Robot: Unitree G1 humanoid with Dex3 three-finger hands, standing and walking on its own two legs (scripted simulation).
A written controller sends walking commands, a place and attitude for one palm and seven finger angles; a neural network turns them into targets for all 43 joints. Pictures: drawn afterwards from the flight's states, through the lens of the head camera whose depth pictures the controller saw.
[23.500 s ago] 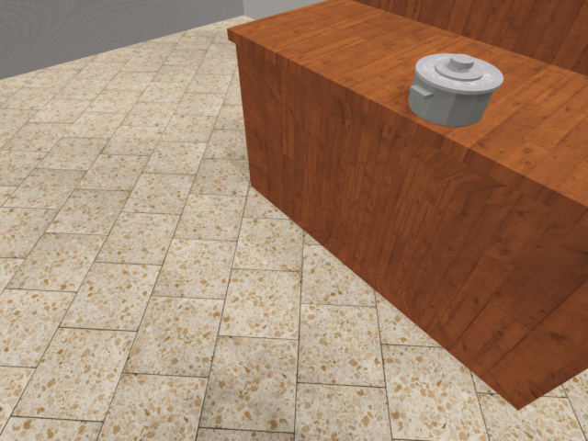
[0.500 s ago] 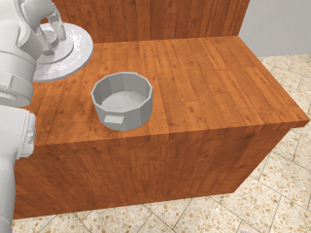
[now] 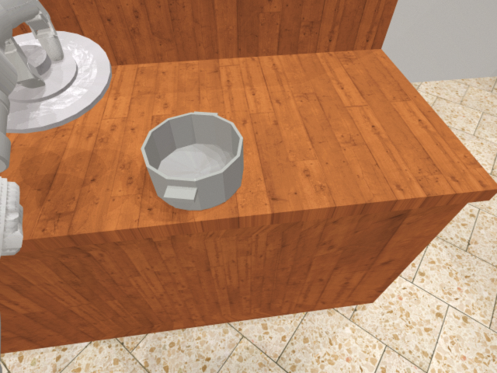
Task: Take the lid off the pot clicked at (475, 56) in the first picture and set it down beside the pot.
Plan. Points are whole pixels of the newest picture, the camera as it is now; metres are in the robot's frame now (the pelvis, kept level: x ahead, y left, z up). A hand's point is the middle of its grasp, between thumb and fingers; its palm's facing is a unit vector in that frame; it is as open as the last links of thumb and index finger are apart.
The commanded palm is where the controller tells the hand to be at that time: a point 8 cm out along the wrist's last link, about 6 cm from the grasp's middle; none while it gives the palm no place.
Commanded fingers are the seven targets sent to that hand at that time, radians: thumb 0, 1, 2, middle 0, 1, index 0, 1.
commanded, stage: move the lid sideways beside the pot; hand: left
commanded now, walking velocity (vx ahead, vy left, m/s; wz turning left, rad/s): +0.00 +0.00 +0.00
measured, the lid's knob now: (28, 61) +0.48 +0.30 +0.26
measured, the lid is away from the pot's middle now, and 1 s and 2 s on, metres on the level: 0.20 0.24 0.23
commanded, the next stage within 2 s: lower the lid onto the table in 0.40 s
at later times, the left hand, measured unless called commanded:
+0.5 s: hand out of the picture +0.45 +0.32 +0.28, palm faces -0.18 -0.11 -0.98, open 7.8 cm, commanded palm +0.45 +0.31 +0.34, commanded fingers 0.00 0.56 1.00 -0.77 -1.09 -0.86 -1.11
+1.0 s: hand (12, 83) +0.46 +0.32 +0.24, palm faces -0.22 -0.19 -0.96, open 7.8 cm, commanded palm +0.44 +0.32 +0.30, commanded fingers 0.00 0.56 1.00 -0.77 -1.09 -0.86 -1.11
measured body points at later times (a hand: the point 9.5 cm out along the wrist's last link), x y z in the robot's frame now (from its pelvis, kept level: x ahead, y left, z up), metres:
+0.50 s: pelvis +0.00 +0.00 +0.00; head +0.04 +0.00 +0.45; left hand +0.45 +0.32 +0.33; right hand +0.07 -0.28 -0.12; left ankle -0.01 +0.06 -0.75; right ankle -0.02 -0.14 -0.75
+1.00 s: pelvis +0.01 +0.00 +0.00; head +0.05 +0.00 +0.45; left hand +0.47 +0.33 +0.30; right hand +0.06 -0.28 -0.12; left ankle -0.01 +0.06 -0.75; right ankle -0.02 -0.14 -0.75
